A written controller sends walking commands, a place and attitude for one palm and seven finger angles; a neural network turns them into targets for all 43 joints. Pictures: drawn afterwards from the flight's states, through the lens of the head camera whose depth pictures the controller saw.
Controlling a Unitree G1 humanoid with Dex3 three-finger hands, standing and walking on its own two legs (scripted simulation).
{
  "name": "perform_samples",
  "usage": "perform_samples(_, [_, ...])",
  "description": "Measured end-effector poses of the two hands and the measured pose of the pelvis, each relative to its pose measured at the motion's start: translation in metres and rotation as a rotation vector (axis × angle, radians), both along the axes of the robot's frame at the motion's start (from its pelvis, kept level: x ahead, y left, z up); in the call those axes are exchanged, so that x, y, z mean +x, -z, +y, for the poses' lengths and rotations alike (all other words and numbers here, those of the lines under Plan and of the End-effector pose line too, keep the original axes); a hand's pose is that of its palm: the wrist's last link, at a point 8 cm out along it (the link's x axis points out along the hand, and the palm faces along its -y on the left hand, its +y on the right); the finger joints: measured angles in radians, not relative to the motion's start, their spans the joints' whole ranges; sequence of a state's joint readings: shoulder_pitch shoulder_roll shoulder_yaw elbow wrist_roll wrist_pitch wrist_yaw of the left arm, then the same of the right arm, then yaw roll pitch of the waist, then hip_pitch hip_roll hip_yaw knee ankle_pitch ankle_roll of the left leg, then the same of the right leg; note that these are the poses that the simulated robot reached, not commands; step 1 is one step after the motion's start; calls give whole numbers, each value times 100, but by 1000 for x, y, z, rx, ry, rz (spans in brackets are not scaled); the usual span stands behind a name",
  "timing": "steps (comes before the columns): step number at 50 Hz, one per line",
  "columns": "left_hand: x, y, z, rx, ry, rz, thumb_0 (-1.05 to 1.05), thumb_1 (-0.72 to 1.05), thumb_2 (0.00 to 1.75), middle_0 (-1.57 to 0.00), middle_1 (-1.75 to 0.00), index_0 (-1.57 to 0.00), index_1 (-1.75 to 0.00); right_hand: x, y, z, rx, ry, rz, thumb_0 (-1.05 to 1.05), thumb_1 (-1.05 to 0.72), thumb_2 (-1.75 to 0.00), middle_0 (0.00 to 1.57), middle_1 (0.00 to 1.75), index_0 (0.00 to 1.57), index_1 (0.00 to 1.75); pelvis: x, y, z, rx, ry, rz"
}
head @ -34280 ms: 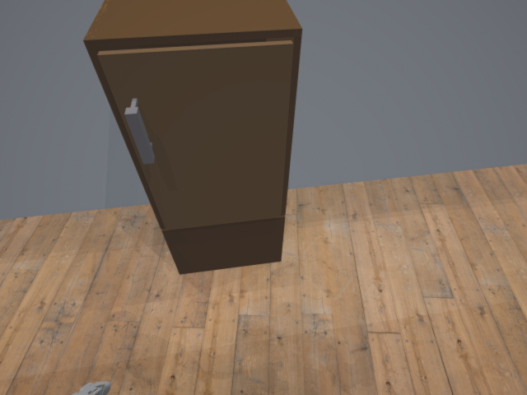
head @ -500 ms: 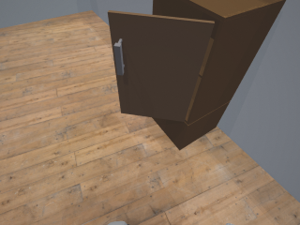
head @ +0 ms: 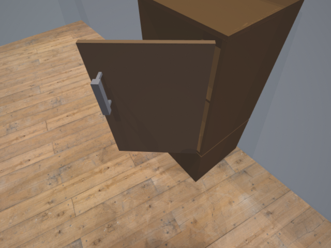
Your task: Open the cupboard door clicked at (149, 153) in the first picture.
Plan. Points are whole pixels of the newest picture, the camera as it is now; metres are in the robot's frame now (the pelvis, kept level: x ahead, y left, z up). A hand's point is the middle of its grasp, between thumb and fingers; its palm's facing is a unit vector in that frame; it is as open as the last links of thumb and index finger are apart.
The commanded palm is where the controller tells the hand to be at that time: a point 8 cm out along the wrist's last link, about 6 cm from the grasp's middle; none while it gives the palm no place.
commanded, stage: come to a stop and stand still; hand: left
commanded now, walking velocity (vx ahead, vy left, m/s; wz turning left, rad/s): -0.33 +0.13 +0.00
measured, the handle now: (103, 93) +0.57 +0.25 +0.01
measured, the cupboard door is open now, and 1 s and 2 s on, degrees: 48 48 48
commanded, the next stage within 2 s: look again from close up in 1.04 s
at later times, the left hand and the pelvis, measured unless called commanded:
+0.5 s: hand out of the picture +0.07 +0.19 -0.18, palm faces +0.01 -0.96 -0.27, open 7.4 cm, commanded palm none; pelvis +0.00 +0.00 -0.01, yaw -2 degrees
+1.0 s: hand out of the picture -0.03 +0.15 -0.18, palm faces -0.01 -0.98 -0.21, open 7.4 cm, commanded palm none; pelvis -0.03 -0.03 +0.00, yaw -1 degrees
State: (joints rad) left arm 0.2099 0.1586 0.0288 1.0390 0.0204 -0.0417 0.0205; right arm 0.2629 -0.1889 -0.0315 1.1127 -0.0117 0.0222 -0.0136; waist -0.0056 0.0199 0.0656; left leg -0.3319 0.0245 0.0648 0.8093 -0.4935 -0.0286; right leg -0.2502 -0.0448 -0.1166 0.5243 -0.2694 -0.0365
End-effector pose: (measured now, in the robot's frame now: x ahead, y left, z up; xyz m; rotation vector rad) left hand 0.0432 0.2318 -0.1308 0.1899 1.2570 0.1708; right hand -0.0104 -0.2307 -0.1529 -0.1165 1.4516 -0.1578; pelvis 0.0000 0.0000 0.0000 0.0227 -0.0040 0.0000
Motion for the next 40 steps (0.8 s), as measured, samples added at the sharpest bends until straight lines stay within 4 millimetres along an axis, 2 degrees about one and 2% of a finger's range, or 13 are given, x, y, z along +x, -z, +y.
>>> perform_samples(4, [11,5,3,-9,-10,38,0,93,90,-20,-30,-21,-30,31,-7,6,-9,-1,-33,1,-91,-90,20,30,20,30,13,-3,3,4,6,-1])
perform_samples(9, [23,22,18,-28,-37,53,0,92,90,-20,-30,-21,-30,64,-5,15,-46,-24,-85,1,-91,-90,20,30,20,30,25,8,17,-21,2,-16])
perform_samples(14, [31,22,28,-17,-45,53,0,91,90,-20,-30,-20,-30,86,-12,21,-67,-55,-144,0,-90,-90,20,30,20,30,22,6,21,-23,6,-4])
perform_samples(18, [31,15,28,-7,-38,39,0,91,90,-20,-30,-20,-30,93,-14,19,-63,-68,-179,0,-90,-90,20,30,20,30,14,3,17,-31,8,11])
perform_samples(23, [22,8,15,10,-14,25,0,91,90,-20,-30,-20,-30,87,-9,5,-39,-52,-209,0,-90,-90,20,30,20,30,3,4,4,-27,17,18])
perform_samples(26, [11,12,4,42,23,2,0,90,90,-20,-30,-20,-30,80,1,-10,-20,-26,-237,0,-90,-90,21,30,20,30,-5,14,-7,-10,47,25])
perform_samples(29, [-2,11,-8,35,46,-5,0,90,90,-20,-30,-20,-30,70,5,-20,-20,-16,-257,1,-90,-90,20,30,20,30,-11,16,-8,-46,27,-4])
perform_samples(36, [-20,25,-20,-12,7,-38,0,90,90,-20,-30,-20,-30,43,-2,-18,-37,-29,-257,1,-91,-90,20,30,20,30,-17,20,-16,-38,11,-50])
perform_samples(40, [-33,21,-27,-29,8,-27,1,91,90,-20,-30,-20,-30,25,-7,-19,-37,-38,-225,1,-92,-90,20,30,20,30,-26,14,-19,-38,13,-42])
